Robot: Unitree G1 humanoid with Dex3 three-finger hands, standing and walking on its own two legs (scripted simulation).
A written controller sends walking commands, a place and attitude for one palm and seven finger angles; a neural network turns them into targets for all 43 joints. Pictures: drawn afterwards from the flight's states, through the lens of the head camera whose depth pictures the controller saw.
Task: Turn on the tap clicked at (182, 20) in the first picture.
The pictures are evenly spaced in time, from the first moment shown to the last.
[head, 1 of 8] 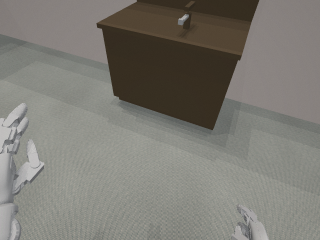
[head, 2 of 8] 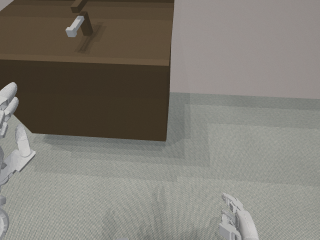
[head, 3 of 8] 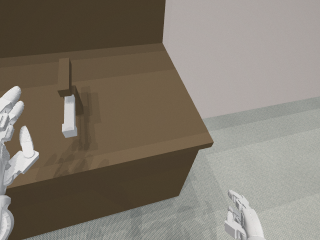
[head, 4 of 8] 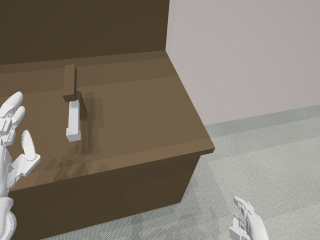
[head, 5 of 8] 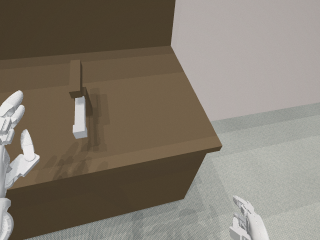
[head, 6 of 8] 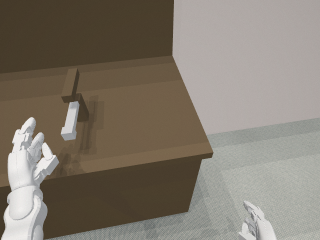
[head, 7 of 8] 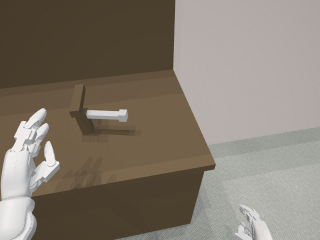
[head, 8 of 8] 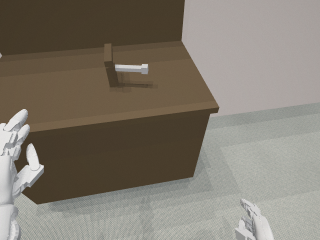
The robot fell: no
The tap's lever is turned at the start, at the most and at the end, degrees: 0 76 75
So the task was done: yes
